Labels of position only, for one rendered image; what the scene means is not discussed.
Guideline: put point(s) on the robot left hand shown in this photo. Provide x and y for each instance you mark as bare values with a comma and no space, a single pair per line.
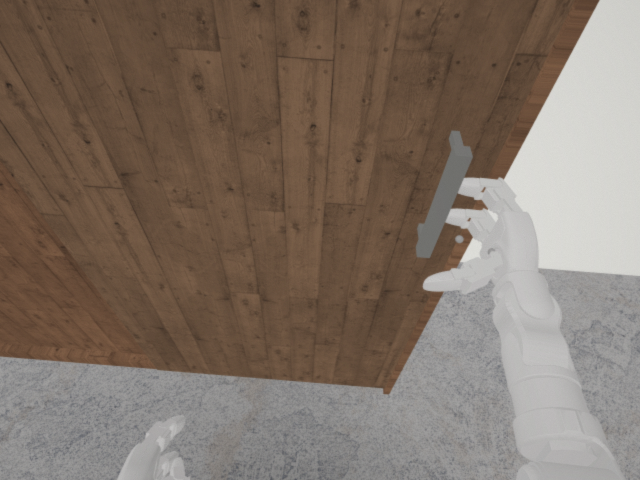
144,461

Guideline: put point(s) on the robot right hand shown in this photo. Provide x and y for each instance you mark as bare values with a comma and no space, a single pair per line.
512,236

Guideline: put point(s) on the robot right forearm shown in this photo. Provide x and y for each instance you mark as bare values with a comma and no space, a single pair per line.
553,423

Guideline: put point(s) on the wardrobe door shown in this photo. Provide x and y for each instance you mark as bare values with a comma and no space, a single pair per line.
46,299
242,180

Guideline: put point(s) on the handle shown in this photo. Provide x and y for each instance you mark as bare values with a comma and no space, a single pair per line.
455,170

